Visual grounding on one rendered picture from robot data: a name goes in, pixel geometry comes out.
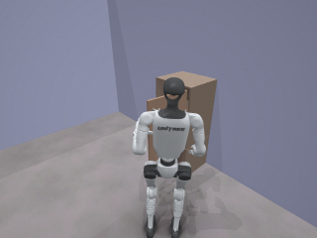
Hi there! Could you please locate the robot left upper arm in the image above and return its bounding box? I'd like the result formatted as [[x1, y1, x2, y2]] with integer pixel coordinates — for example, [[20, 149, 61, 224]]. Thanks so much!
[[134, 111, 156, 156]]

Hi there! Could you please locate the robot left forearm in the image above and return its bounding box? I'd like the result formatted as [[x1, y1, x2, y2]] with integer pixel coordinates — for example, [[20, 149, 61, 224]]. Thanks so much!
[[132, 128, 138, 153]]

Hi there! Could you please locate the right robot foot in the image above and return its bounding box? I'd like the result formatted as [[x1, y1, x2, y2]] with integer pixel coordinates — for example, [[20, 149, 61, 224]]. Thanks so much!
[[170, 217, 180, 238]]

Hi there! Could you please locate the cupboard door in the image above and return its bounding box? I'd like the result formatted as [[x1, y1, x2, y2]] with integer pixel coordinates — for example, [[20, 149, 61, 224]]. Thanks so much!
[[147, 89, 187, 162]]

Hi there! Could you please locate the left robot foot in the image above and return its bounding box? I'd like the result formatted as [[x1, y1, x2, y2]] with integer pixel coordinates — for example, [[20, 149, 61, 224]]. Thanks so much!
[[146, 216, 156, 238]]

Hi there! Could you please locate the right robot hand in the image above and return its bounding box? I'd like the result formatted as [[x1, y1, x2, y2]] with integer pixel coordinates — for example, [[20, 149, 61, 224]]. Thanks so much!
[[188, 146, 194, 156]]

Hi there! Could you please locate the robot foot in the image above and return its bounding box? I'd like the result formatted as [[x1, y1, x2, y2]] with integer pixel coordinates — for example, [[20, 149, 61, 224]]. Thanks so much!
[[170, 217, 180, 238], [146, 216, 156, 238]]

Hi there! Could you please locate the left robot hand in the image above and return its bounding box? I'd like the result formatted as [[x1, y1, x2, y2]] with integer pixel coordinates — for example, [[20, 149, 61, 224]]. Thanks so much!
[[135, 118, 153, 135]]

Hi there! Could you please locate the robot right upper arm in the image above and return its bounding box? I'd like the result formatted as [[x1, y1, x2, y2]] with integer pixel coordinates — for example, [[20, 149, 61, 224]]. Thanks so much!
[[188, 112, 205, 155]]

